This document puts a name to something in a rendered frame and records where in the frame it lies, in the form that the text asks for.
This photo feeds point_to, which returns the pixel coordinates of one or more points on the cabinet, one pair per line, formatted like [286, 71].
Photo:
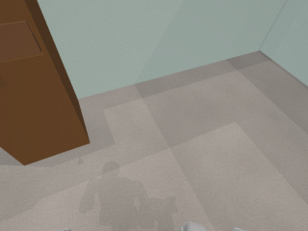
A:
[40, 115]

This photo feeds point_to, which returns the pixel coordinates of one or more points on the drawer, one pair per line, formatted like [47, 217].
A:
[17, 40]

